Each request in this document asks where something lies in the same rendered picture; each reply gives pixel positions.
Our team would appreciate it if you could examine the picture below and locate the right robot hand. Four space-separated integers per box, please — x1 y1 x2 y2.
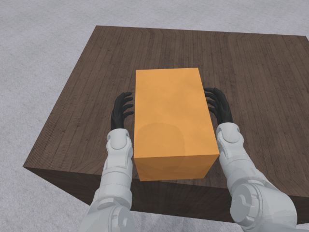
204 87 233 125

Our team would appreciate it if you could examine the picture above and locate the left robot upper arm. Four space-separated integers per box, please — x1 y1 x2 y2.
79 205 136 232

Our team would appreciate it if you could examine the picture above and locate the pedestal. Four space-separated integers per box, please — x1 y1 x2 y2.
23 25 309 225

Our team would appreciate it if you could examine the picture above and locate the left robot forearm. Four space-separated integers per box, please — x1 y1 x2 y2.
85 129 133 216

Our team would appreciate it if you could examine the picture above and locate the right robot upper arm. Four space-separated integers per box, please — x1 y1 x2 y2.
230 183 309 232

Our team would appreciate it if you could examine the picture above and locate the left robot hand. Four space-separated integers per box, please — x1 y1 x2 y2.
111 92 134 131

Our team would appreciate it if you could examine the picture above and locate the right robot forearm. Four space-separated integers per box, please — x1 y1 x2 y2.
216 122 280 197

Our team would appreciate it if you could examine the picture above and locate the carton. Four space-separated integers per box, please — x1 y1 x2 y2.
134 68 220 181

